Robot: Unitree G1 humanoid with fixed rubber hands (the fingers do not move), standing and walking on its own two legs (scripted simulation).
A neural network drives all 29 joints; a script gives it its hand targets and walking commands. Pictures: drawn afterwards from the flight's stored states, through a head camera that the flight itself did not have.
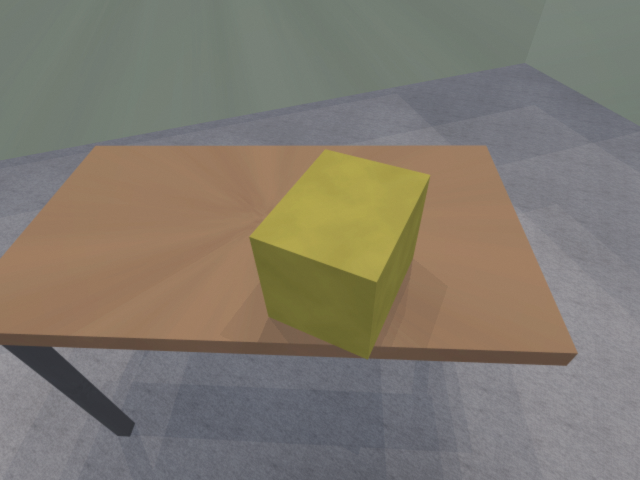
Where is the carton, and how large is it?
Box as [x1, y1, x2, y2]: [249, 149, 429, 359]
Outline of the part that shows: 325,149 249,237 268,316 367,359 411,261 429,175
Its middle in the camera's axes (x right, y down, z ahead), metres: +0.04 +0.01 +0.65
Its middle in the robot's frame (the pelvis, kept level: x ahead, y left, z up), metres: +0.49 -0.01 +0.00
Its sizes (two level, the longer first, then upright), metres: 0.241 0.189 0.202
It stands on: a table, 0.67 m high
